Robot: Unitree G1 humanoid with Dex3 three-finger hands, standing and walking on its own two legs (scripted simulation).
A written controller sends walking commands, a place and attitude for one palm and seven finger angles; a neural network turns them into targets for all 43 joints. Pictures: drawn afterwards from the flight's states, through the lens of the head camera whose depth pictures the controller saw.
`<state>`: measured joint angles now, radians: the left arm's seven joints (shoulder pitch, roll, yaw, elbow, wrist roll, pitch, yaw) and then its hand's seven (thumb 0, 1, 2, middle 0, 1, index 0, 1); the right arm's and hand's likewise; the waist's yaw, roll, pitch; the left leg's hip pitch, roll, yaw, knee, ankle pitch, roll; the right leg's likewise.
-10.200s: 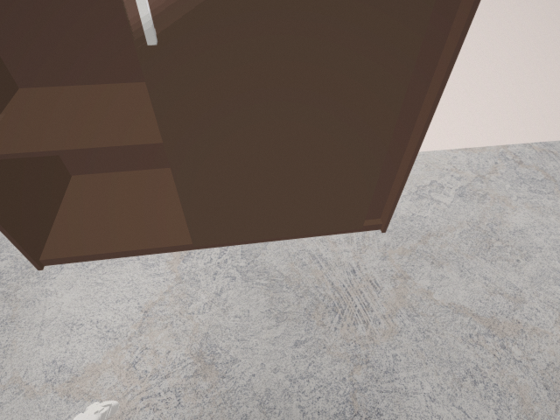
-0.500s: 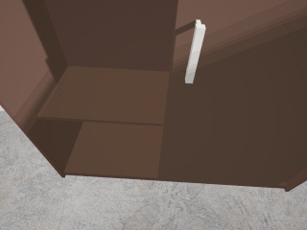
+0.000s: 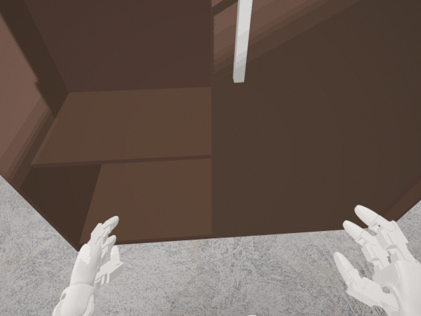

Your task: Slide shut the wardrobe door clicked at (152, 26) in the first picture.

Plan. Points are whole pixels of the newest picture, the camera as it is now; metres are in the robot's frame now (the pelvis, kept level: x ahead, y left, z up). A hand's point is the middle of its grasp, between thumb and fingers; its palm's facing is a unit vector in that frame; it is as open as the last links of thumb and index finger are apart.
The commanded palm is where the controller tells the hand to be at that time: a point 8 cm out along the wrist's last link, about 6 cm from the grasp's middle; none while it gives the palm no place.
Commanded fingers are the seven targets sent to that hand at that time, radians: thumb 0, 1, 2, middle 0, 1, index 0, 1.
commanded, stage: raise the hand with hooked fingers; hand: right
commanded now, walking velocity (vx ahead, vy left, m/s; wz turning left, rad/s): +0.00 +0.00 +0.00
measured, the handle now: (240, 38) +0.55 -0.05 +0.27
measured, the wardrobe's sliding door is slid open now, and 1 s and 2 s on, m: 0.62 0.62 0.62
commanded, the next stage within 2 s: move the hooked fingers beside the handle in 1.56 s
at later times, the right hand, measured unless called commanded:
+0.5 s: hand (391, 200) +0.25 -0.25 +0.17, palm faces +0.00 +1.00 -0.09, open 12.3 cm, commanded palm +0.22 -0.30 +0.18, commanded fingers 0.00 0.34 -0.37 0.29 1.10 0.29 1.10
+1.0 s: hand out of the picture +0.30 -0.29 +0.27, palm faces +0.05 +0.99 -0.13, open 13.9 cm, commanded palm +0.27 -0.33 +0.28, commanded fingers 0.00 0.50 -0.30 0.30 1.20 0.30 1.20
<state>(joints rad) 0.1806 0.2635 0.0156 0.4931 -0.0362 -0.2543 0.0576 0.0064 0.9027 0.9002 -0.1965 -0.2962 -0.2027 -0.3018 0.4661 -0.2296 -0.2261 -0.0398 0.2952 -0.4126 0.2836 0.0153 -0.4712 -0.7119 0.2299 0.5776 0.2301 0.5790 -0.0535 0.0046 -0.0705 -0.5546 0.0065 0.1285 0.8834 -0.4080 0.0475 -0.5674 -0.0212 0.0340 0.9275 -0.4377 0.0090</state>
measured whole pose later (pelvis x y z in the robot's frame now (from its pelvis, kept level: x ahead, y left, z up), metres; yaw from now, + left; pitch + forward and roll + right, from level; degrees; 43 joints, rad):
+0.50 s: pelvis +0.01 -0.02 +0.04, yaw +2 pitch -1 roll +1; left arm 0.29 0.28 -0.03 0.65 -0.07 -0.36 0.10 0.01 0.90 0.90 -0.20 -0.30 -0.21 -0.30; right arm 0.20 -0.35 -0.35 -0.06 0.35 -0.08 0.36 0.00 0.11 -0.46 0.27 0.95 0.27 0.95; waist -0.03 -0.04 -0.03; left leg -0.30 0.01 0.08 0.60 -0.28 0.01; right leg -0.30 0.00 -0.02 0.64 -0.33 -0.02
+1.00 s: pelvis +0.03 -0.02 +0.05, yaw +1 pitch -3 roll +1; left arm 0.19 0.25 -0.11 0.64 -0.09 -0.27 0.09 0.01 0.90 0.90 -0.20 -0.30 -0.21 -0.30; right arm -0.14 -0.50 -0.50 0.02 0.35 0.22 0.46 -0.01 0.49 -0.30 0.30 1.20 0.30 1.20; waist -0.07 -0.06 -0.02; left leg -0.16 0.02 0.10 0.45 -0.24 0.01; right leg -0.16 0.01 0.00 0.48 -0.27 -0.02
